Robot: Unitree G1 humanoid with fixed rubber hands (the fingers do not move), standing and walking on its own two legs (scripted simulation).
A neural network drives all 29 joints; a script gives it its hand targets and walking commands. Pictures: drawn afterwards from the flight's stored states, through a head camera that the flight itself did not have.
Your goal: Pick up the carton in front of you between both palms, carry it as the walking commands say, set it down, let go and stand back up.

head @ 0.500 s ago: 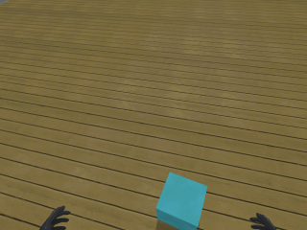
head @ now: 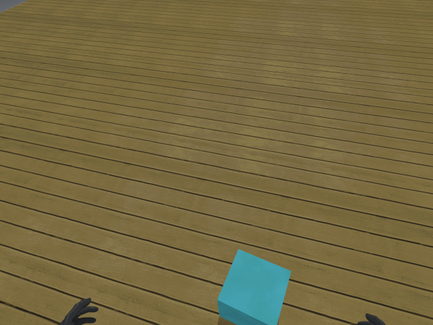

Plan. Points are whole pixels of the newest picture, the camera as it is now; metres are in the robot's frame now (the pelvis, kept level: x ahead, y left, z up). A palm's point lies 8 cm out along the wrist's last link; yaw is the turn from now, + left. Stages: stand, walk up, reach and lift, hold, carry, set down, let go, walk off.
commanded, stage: stand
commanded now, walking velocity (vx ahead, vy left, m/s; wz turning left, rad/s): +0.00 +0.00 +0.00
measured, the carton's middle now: (253, 294) +0.35 -0.09 -0.65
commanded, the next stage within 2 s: none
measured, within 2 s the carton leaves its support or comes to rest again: neither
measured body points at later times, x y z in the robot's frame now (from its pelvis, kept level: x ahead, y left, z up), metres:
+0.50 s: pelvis -0.02 +0.00 +0.00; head -0.02 -0.01 +0.45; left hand +0.09 +0.32 -0.10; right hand +0.08 -0.30 -0.12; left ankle -0.06 +0.15 -0.74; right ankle +0.00 -0.10 -0.74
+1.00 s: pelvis -0.02 +0.00 +0.01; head -0.02 -0.01 +0.45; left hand +0.09 +0.32 -0.10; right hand +0.07 -0.31 -0.12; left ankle -0.06 +0.15 -0.74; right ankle +0.00 -0.10 -0.74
